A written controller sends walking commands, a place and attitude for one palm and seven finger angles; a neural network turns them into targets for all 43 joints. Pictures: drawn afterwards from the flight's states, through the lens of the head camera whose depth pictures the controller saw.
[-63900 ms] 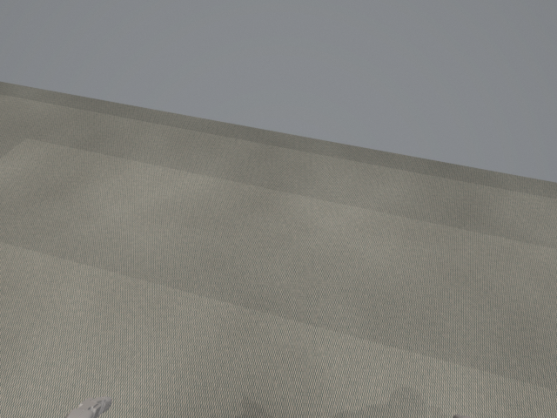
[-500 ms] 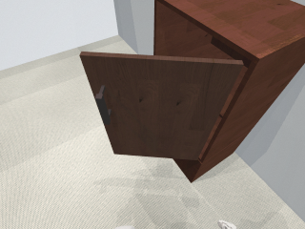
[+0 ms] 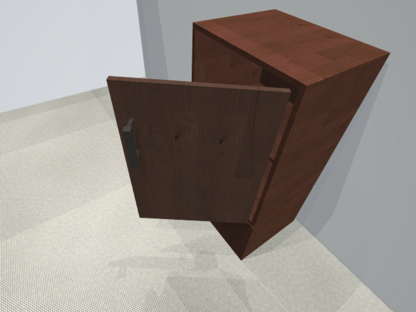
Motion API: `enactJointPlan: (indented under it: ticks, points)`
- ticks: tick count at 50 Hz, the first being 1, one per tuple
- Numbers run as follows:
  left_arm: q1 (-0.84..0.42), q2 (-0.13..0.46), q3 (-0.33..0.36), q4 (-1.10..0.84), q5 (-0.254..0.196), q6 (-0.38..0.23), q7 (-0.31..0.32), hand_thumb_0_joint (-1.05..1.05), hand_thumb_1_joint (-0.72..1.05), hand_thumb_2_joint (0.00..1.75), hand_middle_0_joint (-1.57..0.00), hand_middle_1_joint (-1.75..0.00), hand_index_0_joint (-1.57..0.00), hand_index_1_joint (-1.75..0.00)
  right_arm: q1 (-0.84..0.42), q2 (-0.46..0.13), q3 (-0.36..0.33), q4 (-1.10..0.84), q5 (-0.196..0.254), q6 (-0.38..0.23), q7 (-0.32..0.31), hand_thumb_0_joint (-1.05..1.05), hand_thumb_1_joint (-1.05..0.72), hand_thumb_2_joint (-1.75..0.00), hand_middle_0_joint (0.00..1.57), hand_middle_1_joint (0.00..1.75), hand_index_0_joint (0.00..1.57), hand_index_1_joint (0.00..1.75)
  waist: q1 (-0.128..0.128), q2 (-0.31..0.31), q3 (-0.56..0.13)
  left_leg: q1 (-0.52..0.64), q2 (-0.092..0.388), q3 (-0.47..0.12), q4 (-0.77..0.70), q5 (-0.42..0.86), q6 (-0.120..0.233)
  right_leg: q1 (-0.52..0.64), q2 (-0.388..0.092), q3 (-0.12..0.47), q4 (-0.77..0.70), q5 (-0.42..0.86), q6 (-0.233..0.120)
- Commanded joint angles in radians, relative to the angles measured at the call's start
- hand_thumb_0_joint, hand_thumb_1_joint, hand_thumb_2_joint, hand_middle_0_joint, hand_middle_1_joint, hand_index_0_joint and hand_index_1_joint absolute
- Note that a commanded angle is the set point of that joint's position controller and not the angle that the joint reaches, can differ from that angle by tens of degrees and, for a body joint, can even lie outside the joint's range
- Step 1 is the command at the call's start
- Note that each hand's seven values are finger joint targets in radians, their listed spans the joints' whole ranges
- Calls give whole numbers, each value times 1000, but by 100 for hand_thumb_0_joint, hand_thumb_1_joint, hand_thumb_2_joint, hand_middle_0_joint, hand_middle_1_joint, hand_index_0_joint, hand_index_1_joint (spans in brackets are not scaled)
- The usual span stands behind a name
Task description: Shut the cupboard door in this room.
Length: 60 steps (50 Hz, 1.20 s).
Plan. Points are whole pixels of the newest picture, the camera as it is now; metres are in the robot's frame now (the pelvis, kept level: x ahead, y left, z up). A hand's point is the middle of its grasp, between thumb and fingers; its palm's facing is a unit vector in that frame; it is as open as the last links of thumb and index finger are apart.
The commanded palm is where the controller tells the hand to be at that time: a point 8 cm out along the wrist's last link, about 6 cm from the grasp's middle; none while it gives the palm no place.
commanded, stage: come to a stop and stand still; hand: left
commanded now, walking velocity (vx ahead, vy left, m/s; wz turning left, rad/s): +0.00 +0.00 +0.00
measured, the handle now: (132, 143) +0.52 +0.23 +0.01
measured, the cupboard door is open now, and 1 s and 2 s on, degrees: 53 53 53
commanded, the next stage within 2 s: look again from close up in 1.76 s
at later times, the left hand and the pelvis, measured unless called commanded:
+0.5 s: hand out of the picture -0.08 +0.20 -0.18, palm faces +0.10 -0.98 -0.16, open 7.4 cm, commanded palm none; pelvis -0.05 +0.04 +0.00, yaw +1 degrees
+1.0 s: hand out of the picture -0.05 +0.26 -0.16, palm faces -0.01 -0.99 -0.16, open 7.4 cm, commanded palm none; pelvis -0.09 +0.09 +0.02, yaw -1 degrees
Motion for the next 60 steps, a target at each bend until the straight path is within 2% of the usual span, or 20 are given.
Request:
enactJointPlan:
  ticks: [1, 6, 9, 12, 17, 21, 23, 24, 26, 28, 30, 32, 34, 35, 37, 40, 46, 49, 54, 60]
  points:
    - [80, 89, 27, -25, 1, -19, 5, 0, 90, 90, -20, -30, -20, -30, -16, -93, -12, -63, -3, -24, -8, 0, -90, -90, 20, 30, 20, 30, 34, 41, 65, -169, 70, -135, -215, -223, 26, 67, -106, 172, -175, -241, 4]
    - [62, 89, 33, -19, 3, -14, 8, 0, 90, 90, -20, -30, -20, -30, 81, -66, -18, -16, -2, -10, -7, 0, -90, -90, 20, 30, 20, 30, -11, -63, 64, -66, 24, -70, -101, -199, 19, -87, -153, 216, -267, -378, -9]
    - [59, 68, 30, -5, 0, -14, 7, 0, 90, 90, -20, -30, -20, -30, 108, -47, -17, 5, -1, -13, -10, 0, -90, -90, 20, 30, 20, 30, -22, 19, 65, -34, 36, -87, -123, -181, 23, -125, -138, 186, -230, -328, -6]
    - [124, 36, 25, 17, 6, -12, 3, 0, 90, 90, -20, -30, -20, -30, 47, -72, -22, -9, -2, -16, -15, 0, -90, -90, 20, 30, 20, 30, 19, 127, 80, -200, 105, -185, -277, -357, 42, -1, -63, 108, -116, -241, 25]
    - [219, -13, 24, 68, 14, -8, -1, 0, 90, 90, -20, -30, -20, -30, -33, -95, -30, -16, 2, -13, -20, 0, -90, -90, 20, 30, 20, 30, 52, 141, 82, -330, 145, -222, -351, -436, 61, 138, -32, 80, 31, -135, 36]
    - [278, -27, 29, 94, 19, -2, 0, 0, 90, 90, -20, -30, -20, -30, -72, -101, -37, -21, 4, -3, -19, 0, -90, -90, 20, 30, 20, 30, 60, 112, 97, -352, 145, -212, -346, -458, 66, 138, -27, 84, 66, -152, 37]
    - [295, -21, 32, 98, 21, -2, 2, 0, 90, 90, -20, -30, -20, -30, -78, -91, -40, -26, 4, 8, -15, 0, -90, -90, 20, 30, 20, 30, 55, 31, 124, -326, 92, -169, -265, -450, 44, 61, -50, 148, -32, -260, 22]
    - [293, -3, 36, 93, 22, -2, 4, 0, 90, 90, -20, -30, -20, -30, -69, -76, -40, -31, 5, 17, -12, 0, -90, -90, 20, 30, 20, 30, 47, -44, 145, -293, 35, -128, -169, -430, 23, -33, -88, 231, -148, -392, 2]
    - [167, 68, 58, 64, 17, 0, 15, 0, 90, 90, -20, -30, -20, -30, 34, -30, -52, -4, 6, 40, -12, 0, -90, -90, 20, 30, 20, 30, -33, -241, 98, 29, -75, 17, 322, -176, -18, -379, -297, 467, -481, -668, -87]
    - [-44, 88, 70, 13, 12, 0, 27, 0, 90, 90, -20, -30, -20, -30, 153, -43, -60, 49, 5, 36, -12, 0, -90, -90, 20, 30, 20, 30, -115, -189, 36, 152, -37, -36, 543, -171, -2, -453, -290, 376, -450, -408, -90]
    - [-27, 98, 70, 14, 17, -8, 27, 0, 90, 90, -20, -30, -20, -30, 175, 3, -40, 50, 16, 8, -3, 0, -90, -90, 20, 30, 20, 30, -95, -80, 32, 117, -13, -13, 190, -211, 5, -273, -228, 266, -326, -292, -54]
    - [98, 72, 59, 47, 15, 10, 23, 0, 90, 90, -20, -30, -20, -30, 134, 18, -23, 42, 14, -6, -5, 0, -90, -90, 20, 30, 20, 30, -28, 34, 108, 99, -42, 1, -197, -221, 4, -239, -144, 232, -149, -369, -7]
    - [140, -2, 50, 54, -3, 14, 13, 0, 90, 90, -20, -30, -20, -30, 48, -84, -32, -9, -8, -25, -21, 0, -90, -90, 20, 30, 20, 30, 3, 325, 195, -126, 255, -399, -466, -476, 115, -265, -8, 95, 207, -213, 60]
    - [132, 11, 50, 37, -1, 11, 5, 0, 90, 90, -20, -30, -20, -30, -32, -104, -35, -50, -6, -33, -32, 0, -90, -90, 20, 30, 20, 30, 35, 223, 204, -262, 307, -398, -497, -395, 164, -162, -43, 144, 307, -165, 56]
    - [144, -1, 50, 83, 13, 19, 1, 0, 90, 90, -20, -30, -20, -30, -87, -87, -22, -27, 0, -41, -35, 0, -90, -90, 20, 30, 20, 30, 55, 166, 132, -226, 240, -337, -458, -313, 124, -132, -36, 201, 433, -116, 55]
    - [119, -14, 40, 84, 6, 0, -6, 0, 90, 90, -20, -30, -20, -30, -40, -79, -15, -5, 1, -50, -38, 0, -90, -90, 20, 30, 20, 30, 29, 16, 121, -53, 220, -292, -411, -183, 130, -173, -48, 173, 327, -111, 60]
    - [1, 22, 43, 40, 6, 10, -17, 0, 90, 90, -20, -30, -20, -30, 132, -107, -30, 72, -8, -48, -50, 0, -90, -90, 20, 30, 20, 30, -52, 111, 100, 200, 292, -379, -457, -189, 114, -250, -52, 166, 233, -192, 55]
    - [-7, 21, 47, 35, 7, 20, -26, 0, 90, 90, -20, -30, -20, -30, 132, -129, -39, 77, -11, -46, -51, 0, -90, -90, 20, 30, 20, 30, -46, 73, 79, 195, 301, -352, -467, -214, 113, -232, -59, 170, 248, -190, 55]
    - [-17, 13, 45, 40, 4, 18, -32, 0, 90, 90, -20, -30, -20, -30, 130, -124, -41, 93, -12, -46, -42, 0, -90, -90, 20, 30, 20, 30, -44, 128, 25, 207, 260, -282, -467, -198, 90, -156, -48, 133, 183, -198, 49]
    - [34, 2, 35, 84, -6, 11, -23, 0, 90, 90, -20, -30, -20, -30, 107, -122, -37, 117, -12, -34, -30, 0, -90, -90, 20, 30, 20, 30, -14, 163, 28, 93, 200, -217, -441, -192, 62, 72, -13, 64, -81, -171, 26]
